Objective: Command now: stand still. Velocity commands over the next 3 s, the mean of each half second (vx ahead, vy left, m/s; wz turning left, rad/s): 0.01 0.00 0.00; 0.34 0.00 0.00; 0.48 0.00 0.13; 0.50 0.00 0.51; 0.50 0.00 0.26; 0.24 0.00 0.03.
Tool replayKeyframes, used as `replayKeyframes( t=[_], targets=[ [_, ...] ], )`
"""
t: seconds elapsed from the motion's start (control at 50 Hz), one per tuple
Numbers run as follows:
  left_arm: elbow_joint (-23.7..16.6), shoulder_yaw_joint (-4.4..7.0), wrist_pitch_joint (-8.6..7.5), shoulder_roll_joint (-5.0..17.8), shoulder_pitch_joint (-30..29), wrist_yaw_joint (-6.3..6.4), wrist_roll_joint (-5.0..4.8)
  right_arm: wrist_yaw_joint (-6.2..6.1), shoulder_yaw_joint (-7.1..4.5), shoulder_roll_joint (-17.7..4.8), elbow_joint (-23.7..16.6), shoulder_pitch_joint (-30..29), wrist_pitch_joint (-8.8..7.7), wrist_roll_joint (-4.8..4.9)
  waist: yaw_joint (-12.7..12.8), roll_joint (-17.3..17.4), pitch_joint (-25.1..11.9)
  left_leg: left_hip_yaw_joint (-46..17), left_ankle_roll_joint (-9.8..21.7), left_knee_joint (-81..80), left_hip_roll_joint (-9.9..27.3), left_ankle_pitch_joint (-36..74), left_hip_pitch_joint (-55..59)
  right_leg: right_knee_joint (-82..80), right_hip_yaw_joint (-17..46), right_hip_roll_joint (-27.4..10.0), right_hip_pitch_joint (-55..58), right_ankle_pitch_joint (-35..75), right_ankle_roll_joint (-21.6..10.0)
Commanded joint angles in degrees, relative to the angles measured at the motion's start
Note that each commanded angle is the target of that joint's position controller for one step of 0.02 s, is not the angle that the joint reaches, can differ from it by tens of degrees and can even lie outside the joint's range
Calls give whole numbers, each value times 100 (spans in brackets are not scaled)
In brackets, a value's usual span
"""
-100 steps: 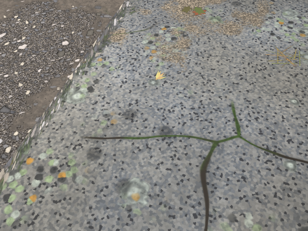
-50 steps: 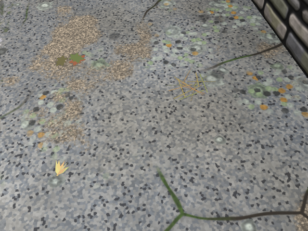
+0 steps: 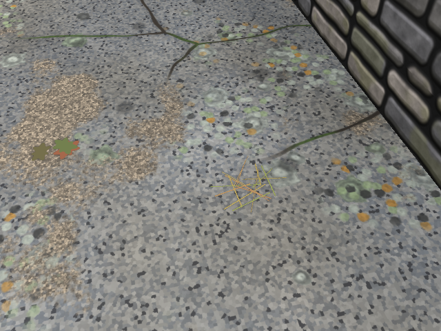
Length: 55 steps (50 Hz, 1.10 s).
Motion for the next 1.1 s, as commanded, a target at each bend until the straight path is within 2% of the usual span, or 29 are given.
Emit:
replayKeyframes(
  t=[0.02, 0.44, 0.46, 0.5, 0.54, 0.56, 0.6, 0.62, 0.64, 0.66, 0.68, 0.7, 0.72, 0.74, 0.76, 0.78, 0.8, 0.82, 0.84, 0.86, 0.9, 0.96, 1.0, 1.06, 1.1],
  targets=[
    [-67, 130, -36, 655, 172, 20, -1, -44, -113, -606, -108, -51, -23, 5, 2, -28, -333, -165, 196, -271, 187, 1620, 542, -474, 119, -176, -211, 1861, -124],
    [618, 5, -28, 512, 353, 59, 11, -116, -96, -503, 406, 152, 17, -1, -8, -16, -11, -138, 136, -521, 133, 869, 442, -793, -19, -76, -413, 897, -95],
    [696, -5, -21, 467, 482, 64, 4, -119, -83, -444, 471, 261, 23, 0, -2, -31, -125, -64, 144, -523, 58, 238, 477, -838, -69, -26, -378, 294, -120],
    [677, 55, 2, 642, 495, 94, -55, -135, -126, -533, 488, 324, 27, 56, 13, -149, 159, 86, 234, -310, -133, -1642, 59, -860, 33, -15, -673, -1484, -334],
    [612, 90, -56, 723, 590, 103, -95, -118, -124, -493, 386, 215, -81, 58, 92, -252, 584, 25, 327, -122, -111, -2282, -524, -1068, 482, -300, -926, -2463, -596],
    [635, 119, -119, 787, 749, 89, -129, -87, -111, -403, 337, 169, -174, 69, 149, -409, 666, 70, 318, 132, -109, -2040, -759, -1230, 867, -558, -815, -2618, -756],
    [698, 223, -225, 1030, 1000, 49, -174, 12, -78, -175, 253, 104, -356, 111, 204, -1023, 665, 380, 268, 1102, -174, -1089, -1134, -1783, 1968, -1351, -454, -2861, -1182],
    [660, 237, -258, 1031, 924, 30, -181, 60, -74, -161, 225, 116, -421, 134, 154, -1051, 754, 255, 359, 1330, -23, -960, -1096, -1911, 2285, -1600, -625, -2736, -1315],
    [578, 221, -286, 969, 729, 9, -182, 97, -75, -144, 243, 270, -478, 166, -4, -992, 798, 235, 469, 1157, 30, -1031, -893, -1860, 2208, -1600, -789, -2519, -1289],
    [484, 203, -300, 920, 457, -18, -205, 116, -74, -107, 337, 597, -517, 199, -232, -961, 818, 287, 558, 538, 4, -1058, -325, -1645, 1863, -1408, -1080, -2226, -1132],
    [367, 182, -301, 851, 176, -41, -218, 111, -120, -182, 536, 1114, -537, 198, -475, -768, 758, 290, 577, -101, -84, -838, 529, -1228, 1340, -1026, -1471, -1737, -902],
    [236, 140, -340, 701, -53, -58, -189, 100, -218, -469, 738, 1754, -553, 145, -674, -132, 544, -460, 652, -532, 300, -646, 1367, -74, 658, -551, -1953, -668, -630],
    [6, 71, -434, 376, -140, -47, -158, 132, -410, -1182, 898, 2559, -582, 153, -840, 1527, 178, -2593, 1263, -1496, 1406, -1277, 2248, 1954, -385, 244, -2941, -372, -213],
    [-102, 90, -540, 457, -220, -39, -218, 193, -334, -1121, 896, 2762, -666, 53, -798, 1591, 7, -4223, 1750, -2030, 2187, -1329, 2430, 3370, 97, 311, -3597, -1240, -216],
    [-82, 115, -605, 536, -156, -91, -313, 191, -213, -760, 756, 2273, -740, 25, -485, 862, 290, -3869, 1689, -1907, 2229, -1093, 2271, 4104, 419, -40, -3993, -941, -371],
    [-4, 99, -641, 474, -60, -148, -319, 207, -149, -550, 601, 1948, -777, 35, -336, 562, 334, -3149, 1507, -1873, 1967, -813, 2143, 4262, 397, -262, -4067, -413, -501],
    [6, 132, -669, 510, -96, -167, -276, 231, -114, -509, 518, 1755, -776, 44, -237, 339, 401, -2568, 1347, -1931, 1778, -424, 2041, 4057, 307, -449, -4124, 60, -560],
    [-17, 196, -670, 626, -221, -182, -216, 235, -51, -365, 474, 1687, -749, 34, -198, 317, 415, -2025, 1178, -1992, 1573, 247, 1907, 3727, 230, -588, -3967, 415, -557],
    [-32, 220, -646, 615, -265, -213, -192, 219, -6, -251, 482, 1784, -698, 12, -192, 430, 363, -1594, 1077, -2039, 1382, 772, 1803, 3460, 111, -630, -3739, 601, -504],
    [-48, 214, -611, 521, -315, -243, -180, 183, 13, -236, 495, 1928, -653, -1, -200, 483, 318, -1311, 1054, -2076, 1276, 1174, 1772, 3217, -7, -626, -3631, 727, -424],
    [-207, 157, -548, 323, -699, -269, -155, 88, 5, -395, 466, 2056, -587, -18, -241, 413, 382, -958, 1096, -2193, 1191, 1609, 1603, 2557, -187, -573, -3587, 1020, -242],
    [-550, 40, -536, 156, -1558, -305, -160, -9, -33, -632, 364, 2074, -546, -23, -378, 442, 560, -562, 1068, -2428, 1043, 1521, 1017, 1133, -413, -348, -2987, 1716, -113],
    [-672, 23, -525, 249, -1860, -351, -186, -23, -76, -716, 398, 2266, -552, 25, -425, 536, 631, -472, 1084, -2552, 1122, 1440, 959, 663, -499, -235, -2637, 1978, -136],
    [-834, 43, -537, 424, -2071, -425, -211, -28, -133, -718, 436, 2313, -537, 106, -293, 520, 705, -379, 991, -2384, 1374, 1893, 1502, 197, -351, -228, -2559, 1993, -353],
    [-801, 145, -565, 659, -1715, -451, -198, -25, -192, -832, 379, 2170, -490, 83, 18, 616, 334, -251, 858, -1764, 1458, 3456, 1892, 104, -429, -37, -1937, 1737, -544]
  ],
)
Next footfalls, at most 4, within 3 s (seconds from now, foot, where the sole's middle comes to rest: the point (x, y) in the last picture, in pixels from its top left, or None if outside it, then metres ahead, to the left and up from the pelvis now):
1.16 right None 0.43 -0.12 -0.77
1.72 left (187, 267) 0.72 0.14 -0.77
2.20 right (214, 185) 1.06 0.06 -0.77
2.70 left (130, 160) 1.20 0.40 -0.77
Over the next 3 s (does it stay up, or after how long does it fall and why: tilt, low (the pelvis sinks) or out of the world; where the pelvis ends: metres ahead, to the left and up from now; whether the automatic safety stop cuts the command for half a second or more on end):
stays up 1.15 0.26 0.00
